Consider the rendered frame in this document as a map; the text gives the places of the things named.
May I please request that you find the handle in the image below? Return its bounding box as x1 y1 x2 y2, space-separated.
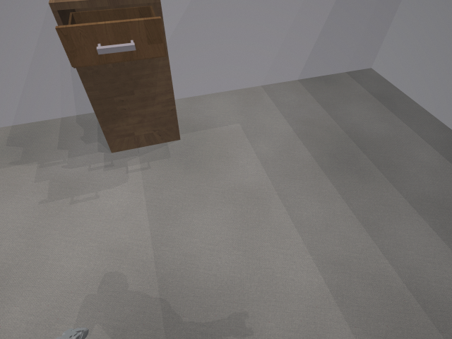
97 40 136 54

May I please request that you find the drawer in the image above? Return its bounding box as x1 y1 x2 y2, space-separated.
55 6 167 68

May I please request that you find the cabinet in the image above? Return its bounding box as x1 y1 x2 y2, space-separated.
49 0 181 153

